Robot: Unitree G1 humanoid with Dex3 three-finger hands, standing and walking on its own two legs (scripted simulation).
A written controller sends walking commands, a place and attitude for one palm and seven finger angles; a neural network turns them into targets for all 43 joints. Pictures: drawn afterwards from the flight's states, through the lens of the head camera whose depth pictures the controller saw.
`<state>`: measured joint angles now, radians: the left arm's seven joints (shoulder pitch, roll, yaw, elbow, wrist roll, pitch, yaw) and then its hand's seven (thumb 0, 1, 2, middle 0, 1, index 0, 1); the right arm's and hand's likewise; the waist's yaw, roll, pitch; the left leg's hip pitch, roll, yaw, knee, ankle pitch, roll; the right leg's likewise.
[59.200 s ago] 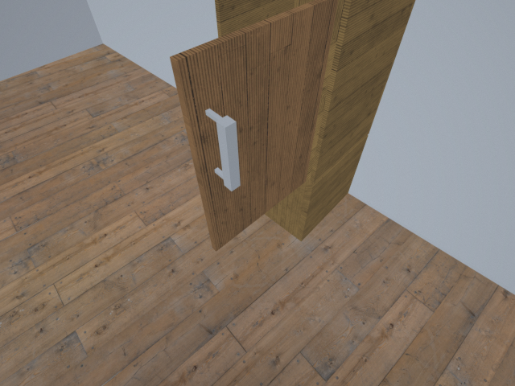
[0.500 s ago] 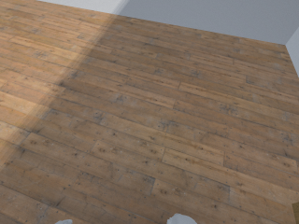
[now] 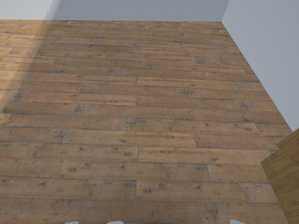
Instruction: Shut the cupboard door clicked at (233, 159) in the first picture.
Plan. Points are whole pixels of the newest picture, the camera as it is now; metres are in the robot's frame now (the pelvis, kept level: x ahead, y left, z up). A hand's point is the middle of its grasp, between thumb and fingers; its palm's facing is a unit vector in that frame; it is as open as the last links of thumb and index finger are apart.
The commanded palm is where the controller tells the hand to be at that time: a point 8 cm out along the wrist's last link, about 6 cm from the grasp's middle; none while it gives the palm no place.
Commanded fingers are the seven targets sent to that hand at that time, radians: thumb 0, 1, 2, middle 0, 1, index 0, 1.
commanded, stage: turn to face it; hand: left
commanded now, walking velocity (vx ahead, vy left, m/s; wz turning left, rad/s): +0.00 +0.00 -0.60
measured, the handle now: out of the picture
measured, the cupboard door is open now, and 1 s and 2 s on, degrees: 24 24 24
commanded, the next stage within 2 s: take the last steps up to it in 1.60 s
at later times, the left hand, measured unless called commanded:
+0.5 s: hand (101, 216) +0.16 +0.15 -0.14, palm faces -0.29 -0.92 -0.27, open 7.4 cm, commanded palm none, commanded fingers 0.00 0.90 0.90 -0.20 -0.30 -0.20 -0.30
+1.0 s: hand (121, 190) +0.23 +0.10 -0.14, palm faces -0.56 -0.79 -0.23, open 7.4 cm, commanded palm none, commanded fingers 0.00 0.90 0.90 -0.20 -0.30 -0.20 -0.30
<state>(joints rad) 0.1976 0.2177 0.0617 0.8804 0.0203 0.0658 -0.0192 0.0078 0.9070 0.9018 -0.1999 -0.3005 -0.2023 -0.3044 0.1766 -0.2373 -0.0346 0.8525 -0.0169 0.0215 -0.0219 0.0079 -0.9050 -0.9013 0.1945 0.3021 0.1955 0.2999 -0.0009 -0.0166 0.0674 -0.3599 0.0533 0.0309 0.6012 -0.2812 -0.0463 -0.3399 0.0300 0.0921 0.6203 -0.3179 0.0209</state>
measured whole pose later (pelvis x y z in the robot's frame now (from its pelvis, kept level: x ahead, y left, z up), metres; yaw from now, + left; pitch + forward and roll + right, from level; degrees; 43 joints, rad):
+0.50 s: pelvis +0.00 -0.02 +0.01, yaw -18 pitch +1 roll +0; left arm 0.17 0.22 0.06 0.87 0.02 0.04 -0.01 0.01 0.91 0.90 -0.20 -0.30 -0.20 -0.30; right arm 0.19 -0.27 -0.06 0.91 -0.02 0.06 -0.02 0.01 -0.91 -0.90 0.19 0.30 0.20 0.30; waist -0.01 0.04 0.09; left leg -0.50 0.08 0.05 1.05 -0.43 -0.08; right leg -0.27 0.01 0.01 0.54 -0.29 -0.02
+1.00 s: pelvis +0.02 -0.01 +0.01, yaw -36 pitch +1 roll -2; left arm 0.14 0.25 0.08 0.87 0.02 0.08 -0.05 0.01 0.91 0.90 -0.19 -0.30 -0.20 -0.30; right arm 0.23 -0.23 -0.03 0.89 -0.04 0.02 -0.02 0.01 -0.90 -0.90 0.20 0.30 0.20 0.30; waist -0.01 0.03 0.10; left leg -0.26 0.17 0.18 0.56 -0.30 -0.03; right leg -0.35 -0.02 -0.07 0.76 -0.42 0.03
